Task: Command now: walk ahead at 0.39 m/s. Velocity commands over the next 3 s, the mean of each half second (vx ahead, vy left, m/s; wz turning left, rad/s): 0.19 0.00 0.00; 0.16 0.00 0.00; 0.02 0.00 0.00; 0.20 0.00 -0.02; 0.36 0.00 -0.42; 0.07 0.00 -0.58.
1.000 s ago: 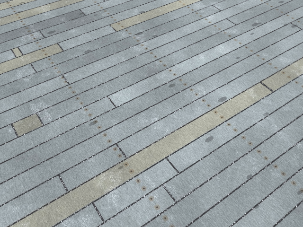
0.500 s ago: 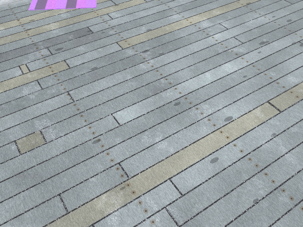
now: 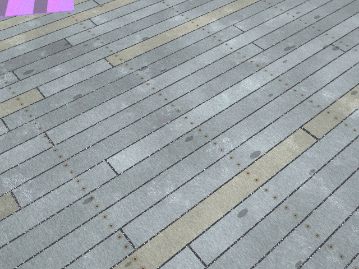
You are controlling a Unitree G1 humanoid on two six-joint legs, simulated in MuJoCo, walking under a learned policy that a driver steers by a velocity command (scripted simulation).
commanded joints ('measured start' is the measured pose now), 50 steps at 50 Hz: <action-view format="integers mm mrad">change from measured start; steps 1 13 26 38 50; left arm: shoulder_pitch -143 68 152 19 99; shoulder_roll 48 66 144 19 119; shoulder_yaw -1 -8 9 -8 -4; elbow -96 15 52 25 70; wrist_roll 2 58 2 12 47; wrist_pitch -22 -14 40 20 42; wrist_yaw -19 -13 48 18 32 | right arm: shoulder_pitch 30 -25 -160 -115 -112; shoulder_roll -158 -88 -115 -160 -88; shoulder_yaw -32 -36 -42 -52 -37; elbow -18 -60 -79 -49 -41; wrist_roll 4 1 -13 -8 -9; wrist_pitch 4 50 62 17 76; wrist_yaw -9 -31 -30 -23 -57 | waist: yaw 29 37 48 60 68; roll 105 -29 -25 178 -98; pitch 141 -106 12 -39 -101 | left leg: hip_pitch -79 -466 -343 -244 -501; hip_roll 270 141 98 236 120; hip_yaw -90 -108 -26 -141 -95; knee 0 989 355 126 638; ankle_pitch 488 -118 -65 568 -254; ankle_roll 126 -48 34 110 -104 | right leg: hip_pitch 11 335 264 210 524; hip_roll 31 -145 -103 96 -199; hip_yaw -19 149 225 -55 307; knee -81 -362 -403 36 -291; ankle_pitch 10 286 -695 -262 134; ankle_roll -26 -215 -139 20 -210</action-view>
